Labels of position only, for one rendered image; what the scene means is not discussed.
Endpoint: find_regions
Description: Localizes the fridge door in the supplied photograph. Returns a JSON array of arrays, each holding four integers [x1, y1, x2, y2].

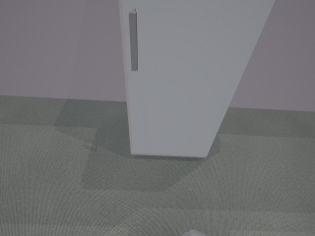
[[122, 0, 276, 156]]

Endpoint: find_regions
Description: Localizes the handle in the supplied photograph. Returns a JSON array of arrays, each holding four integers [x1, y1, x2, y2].
[[129, 8, 138, 72]]

